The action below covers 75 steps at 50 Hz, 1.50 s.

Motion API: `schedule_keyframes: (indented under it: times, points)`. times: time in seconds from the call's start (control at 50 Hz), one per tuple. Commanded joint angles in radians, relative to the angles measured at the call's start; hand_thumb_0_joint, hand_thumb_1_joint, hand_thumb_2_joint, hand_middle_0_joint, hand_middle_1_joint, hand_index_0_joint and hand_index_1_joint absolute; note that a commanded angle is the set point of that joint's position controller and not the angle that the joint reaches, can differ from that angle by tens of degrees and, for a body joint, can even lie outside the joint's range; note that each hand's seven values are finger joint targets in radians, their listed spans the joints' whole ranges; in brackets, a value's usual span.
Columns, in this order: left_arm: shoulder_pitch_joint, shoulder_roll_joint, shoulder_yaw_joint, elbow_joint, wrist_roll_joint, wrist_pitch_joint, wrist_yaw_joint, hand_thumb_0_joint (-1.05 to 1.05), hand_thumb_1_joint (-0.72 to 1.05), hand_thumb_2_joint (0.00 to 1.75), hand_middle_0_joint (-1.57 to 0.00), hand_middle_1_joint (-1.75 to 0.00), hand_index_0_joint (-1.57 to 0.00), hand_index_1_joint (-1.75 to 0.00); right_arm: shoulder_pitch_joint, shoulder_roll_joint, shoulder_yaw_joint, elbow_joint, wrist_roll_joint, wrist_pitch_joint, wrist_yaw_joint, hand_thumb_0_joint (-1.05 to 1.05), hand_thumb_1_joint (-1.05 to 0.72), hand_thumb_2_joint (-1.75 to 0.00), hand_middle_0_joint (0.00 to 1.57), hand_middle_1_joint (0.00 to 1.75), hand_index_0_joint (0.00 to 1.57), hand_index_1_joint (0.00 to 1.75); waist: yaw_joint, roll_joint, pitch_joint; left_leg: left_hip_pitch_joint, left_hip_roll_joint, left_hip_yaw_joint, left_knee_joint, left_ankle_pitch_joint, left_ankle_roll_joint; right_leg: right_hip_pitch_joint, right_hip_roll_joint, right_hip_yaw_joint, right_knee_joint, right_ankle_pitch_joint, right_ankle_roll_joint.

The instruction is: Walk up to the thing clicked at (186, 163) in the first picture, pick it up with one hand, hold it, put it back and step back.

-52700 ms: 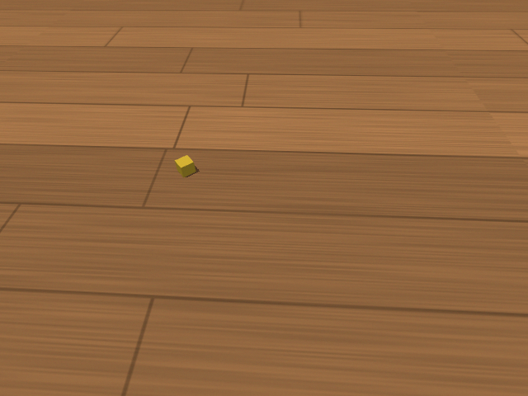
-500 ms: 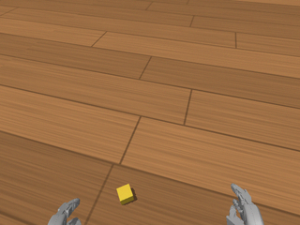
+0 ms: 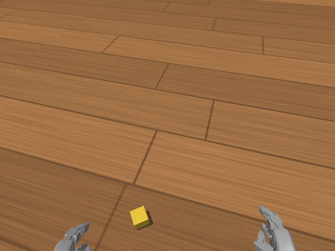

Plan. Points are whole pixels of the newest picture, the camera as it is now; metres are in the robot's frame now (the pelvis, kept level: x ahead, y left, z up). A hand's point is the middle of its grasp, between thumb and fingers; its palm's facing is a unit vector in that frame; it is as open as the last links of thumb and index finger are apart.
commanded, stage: home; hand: left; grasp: from above
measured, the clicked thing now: (139, 217) +0.46 +0.15 -0.68
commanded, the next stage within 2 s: stand in 0.16 s
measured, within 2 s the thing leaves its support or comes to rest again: neither
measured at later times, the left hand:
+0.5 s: hand out of the picture +0.12 +0.23 -0.10, palm faces +0.03 -0.94 -0.34, open 7.4 cm
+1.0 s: hand out of the picture +0.02 +0.24 -0.10, palm faces +0.06 -0.95 -0.32, open 7.4 cm
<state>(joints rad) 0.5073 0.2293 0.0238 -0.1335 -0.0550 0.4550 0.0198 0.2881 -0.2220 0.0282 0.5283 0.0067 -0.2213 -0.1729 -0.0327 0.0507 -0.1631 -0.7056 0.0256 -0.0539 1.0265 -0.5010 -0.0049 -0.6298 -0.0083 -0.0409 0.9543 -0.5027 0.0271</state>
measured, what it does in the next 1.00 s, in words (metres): rises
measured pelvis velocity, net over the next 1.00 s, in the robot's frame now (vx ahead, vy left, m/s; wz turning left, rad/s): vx -0.01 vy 0.01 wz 0.01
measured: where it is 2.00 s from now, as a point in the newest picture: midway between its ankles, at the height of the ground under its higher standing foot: outside the picture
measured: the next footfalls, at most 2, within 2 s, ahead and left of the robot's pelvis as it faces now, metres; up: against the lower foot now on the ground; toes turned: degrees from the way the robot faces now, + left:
none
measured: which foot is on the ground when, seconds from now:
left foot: down 0.00-1.00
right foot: down 0.00-1.00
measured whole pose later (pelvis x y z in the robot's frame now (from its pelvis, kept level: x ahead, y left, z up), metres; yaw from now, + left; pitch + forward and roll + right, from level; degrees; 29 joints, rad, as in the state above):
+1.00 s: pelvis -0.01 +0.01 +0.06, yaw +1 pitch -5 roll +0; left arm 0.19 0.27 0.04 1.10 0.03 0.02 0.03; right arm 0.15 -0.27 -0.04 1.08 -0.03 -0.01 -0.02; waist 0.03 0.01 0.07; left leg -0.13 -0.03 -0.02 0.42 -0.21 0.02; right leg -0.08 -0.06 -0.02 0.39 -0.23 0.05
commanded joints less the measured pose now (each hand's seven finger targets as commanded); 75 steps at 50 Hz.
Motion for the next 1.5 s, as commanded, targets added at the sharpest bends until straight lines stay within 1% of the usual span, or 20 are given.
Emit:
schedule_keyframes:
  times: [0.0,0.1,0.22,0.24,0.26,0.28,0.3,0.32,0.38,0.48,0.54,0.64,0.76,0.86,1.0,1.04,1.1,1.2,1.32,1.48]
  points:
    - [-0.029,0.098,0.066,-0.216,0.005,-0.057,0.010,0.00,0.90,0.90,-0.20,-0.30,-0.20,-0.30,-0.066,-0.122,-0.055,-0.170,0.000,-0.055,-0.014,0.00,-0.90,-0.90,0.20,0.30,0.20,0.30,-0.001,0.000,-0.095,0.126,-0.012,0.001,-0.170,0.273,0.011,0.024,0.033,-0.032,-0.137,0.246,-0.029]
    - [-0.010,0.097,0.066,-0.164,0.006,-0.051,0.007,0.00,0.90,0.90,-0.20,-0.30,-0.20,-0.30,-0.066,-0.127,-0.055,-0.163,0.001,-0.051,-0.015,0.00,-0.90,-0.90,0.20,0.30,0.20,0.30,-0.009,-0.022,-0.043,0.094,-0.016,0.008,-0.175,0.210,0.016,0.009,0.033,-0.031,-0.153,0.199,-0.025]
    - [-0.026,0.102,0.065,-0.206,0.007,-0.052,0.007,0.00,0.90,0.90,-0.20,-0.30,-0.20,-0.30,-0.066,-0.122,-0.054,-0.167,0.001,-0.053,-0.015,0.00,-0.90,-0.90,0.20,0.30,0.20,0.30,-0.006,-0.011,-0.084,0.116,-0.018,0.011,-0.163,0.238,0.016,0.020,0.030,-0.027,-0.149,0.225,-0.025]
    - [-0.301,0.189,0.063,0.145,0.123,-0.262,0.047,0.00,0.90,0.90,-0.20,-0.30,-0.20,-0.30,-0.136,-0.225,-0.089,0.089,-0.116,0.050,0.045,0.00,-0.90,-0.90,0.20,0.30,0.20,0.30,0.076,-0.097,0.152,0.111,0.008,-0.009,-0.227,0.402,0.061,0.216,-0.057,0.061,-0.217,0.246,-0.066]
    - [-0.217,0.204,0.084,0.328,0.129,-0.328,0.042,0.00,0.90,0.90,-0.20,-0.30,-0.20,-0.30,-0.127,-0.232,-0.106,0.094,-0.114,0.085,0.072,0.00,-0.90,-0.90,0.20,0.30,0.20,0.30,0.058,-0.140,0.056,0.194,0.000,0.013,-0.229,0.402,0.068,0.237,-0.070,0.124,-0.237,0.249,-0.102]
    - [-0.217,0.217,0.082,0.365,0.123,-0.361,0.036,0.00,0.90,0.90,-0.20,-0.30,-0.20,-0.30,-0.119,-0.235,-0.108,0.066,-0.121,0.105,0.087,0.00,-0.90,-0.90,0.20,0.30,0.20,0.30,0.037,-0.135,0.064,0.216,-0.003,-0.007,-0.240,0.368,0.070,0.189,-0.068,0.153,-0.264,0.243,-0.114]
    - [-0.215,0.232,0.070,0.413,0.127,-0.386,0.033,0.00,0.90,0.90,-0.20,-0.30,-0.20,-0.30,-0.121,-0.237,-0.110,0.085,-0.108,0.113,0.103,0.00,-0.90,-0.90,0.20,0.30,0.20,0.30,0.050,-0.100,0.051,0.250,-0.002,-0.027,-0.264,0.372,0.071,0.242,-0.072,0.142,-0.241,0.275,-0.110]
    - [-0.243,0.213,0.066,0.449,0.127,-0.399,0.028,0.00,0.90,0.90,-0.20,-0.30,-0.20,-0.30,-0.111,-0.225,-0.108,0.121,-0.089,0.114,0.122,0.00,-0.90,-0.90,0.20,0.30,0.20,0.30,0.049,-0.050,0.018,0.296,0.002,-0.023,-0.285,0.395,0.069,0.272,-0.081,0.135,-0.217,0.332,-0.097]
    - [-0.284,0.202,0.072,0.581,0.106,-0.410,0.024,0.00,0.90,0.90,-0.20,-0.30,-0.20,-0.30,-0.137,-0.212,-0.114,0.170,-0.058,0.128,0.151,0.00,-0.90,-0.90,0.20,0.30,0.20,0.30,0.068,-0.070,0.044,0.327,0.004,-0.038,-0.334,0.369,0.065,0.282,-0.075,0.108,-0.276,0.285,-0.069]
    - [-0.339,0.202,0.074,0.765,0.104,-0.448,0.026,0.00,0.90,0.90,-0.20,-0.30,-0.20,-0.30,-0.137,-0.207,-0.117,0.251,-0.062,0.156,0.154,0.00,-0.90,-0.90,0.20,0.30,0.20,0.30,0.054,-0.069,0.097,0.377,0.012,-0.054,-0.427,0.313,0.070,0.318,-0.084,0.103,-0.362,0.249,-0.054]
    - [-0.314,0.187,0.069,0.860,0.098,-0.454,0.023,0.00,0.90,0.90,-0.20,-0.30,-0.20,-0.30,-0.153,-0.225,-0.120,0.291,-0.061,0.163,0.151,0.00,-0.90,-0.90,0.20,0.30,0.20,0.30,0.068,0.004,0.128,0.400,0.046,-0.108,-0.522,0.268,0.073,0.355,-0.063,0.069,-0.396,0.241,-0.048]
    - [-0.314,0.205,0.065,0.985,0.091,-0.464,0.023,0.00,0.90,0.90,-0.20,-0.30,-0.20,-0.30,-0.134,-0.228,-0.115,0.368,-0.049,0.173,0.140,0.00,-0.90,-0.90,0.20,0.30,0.20,0.30,0.057,-0.046,0.141,0.487,0.045,-0.082,-0.560,0.439,0.052,0.439,-0.089,0.087,-0.486,0.373,-0.048]
    - [-0.324,0.212,0.058,1.091,0.087,-0.463,0.023,0.00,0.90,0.90,-0.20,-0.30,-0.20,-0.30,-0.147,-0.246,-0.115,0.434,-0.038,0.187,0.134,0.00,-0.90,-0.90,0.20,0.30,0.20,0.30,0.052,-0.029,0.166,0.530,0.060,-0.097,-0.664,0.378,0.044,0.496,-0.088,0.068,-0.565,0.333,-0.036]
    - [-0.325,0.215,0.050,1.148,0.088,-0.467,0.025,0.00,0.90,0.90,-0.20,-0.30,-0.20,-0.30,-0.149,-0.243,-0.109,0.479,-0.034,0.189,0.133,0.00,-0.90,-0.90,0.20,0.30,0.20,0.30,0.052,-0.039,0.176,0.586,0.066,-0.083,-0.680,0.485,0.037,0.516,-0.102,0.071,-0.602,0.386,-0.031]
    - [-0.352,0.225,0.049,1.191,0.085,-0.466,0.023,0.00,0.90,0.90,-0.20,-0.30,-0.20,-0.30,-0.159,-0.247,-0.105,0.508,-0.034,0.196,0.137,0.00,-0.90,-0.90,0.20,0.30,0.20,0.30,0.047,-0.042,0.211,0.554,0.061,-0.075,-0.729,0.379,0.034,0.535,-0.106,0.075,-0.644,0.336,-0.027]
    - [-0.349,0.222,0.047,1.197,0.086,-0.467,0.021,0.00,0.90,0.90,-0.20,-0.30,-0.20,-0.30,-0.172,-0.252,-0.106,0.512,-0.032,0.195,0.139,0.00,-0.90,-0.90,0.20,0.30,0.20,0.30,0.050,-0.042,0.207,0.576,0.066,-0.076,-0.727,0.406,0.036,0.526,-0.109,0.075,-0.650,0.339,-0.028]
    - [-0.361,0.236,0.049,1.207,0.086,-0.467,0.019,0.00,0.90,0.90,-0.20,-0.30,-0.20,-0.30,-0.171,-0.253,-0.103,0.519,-0.032,0.198,0.142,0.00,-0.90,-0.90,0.20,0.30,0.20,0.30,0.045,-0.041,0.223,0.548,0.061,-0.079,-0.748,0.325,0.031,0.527,-0.106,0.075,-0.665,0.301,-0.025]
    - [-0.366,0.248,0.048,1.215,0.084,-0.474,0.015,0.00,0.90,0.90,-0.20,-0.30,-0.20,-0.30,-0.182,-0.259,-0.098,0.526,-0.029,0.198,0.148,0.00,-0.90,-0.90,0.20,0.30,0.20,0.30,0.047,-0.060,0.218,0.560,0.063,-0.077,-0.743,0.346,0.032,0.527,-0.110,0.081,-0.683,0.305,-0.026]
    - [-0.373,0.253,0.048,1.224,0.082,-0.469,0.011,0.00,0.90,0.90,-0.20,-0.30,-0.20,-0.30,-0.192,-0.267,-0.093,0.533,-0.030,0.200,0.148,0.00,-0.90,-0.90,0.20,0.30,0.20,0.30,0.048,-0.034,0.229,0.524,0.071,-0.087,-0.771,0.264,0.029,0.523,-0.104,0.078,-0.676,0.265,-0.030]
    - [-0.388,0.262,0.045,1.223,0.078,-0.475,0.008,0.00,0.90,0.90,-0.20,-0.30,-0.20,-0.30,-0.185,-0.281,-0.085,0.545,-0.026,0.192,0.148,0.00,-0.90,-0.90,0.20,0.30,0.20,0.30,0.038,-0.045,0.188,0.586,0.079,-0.070,-0.745,0.395,0.031,0.524,-0.115,0.093,-0.678,0.343,-0.034]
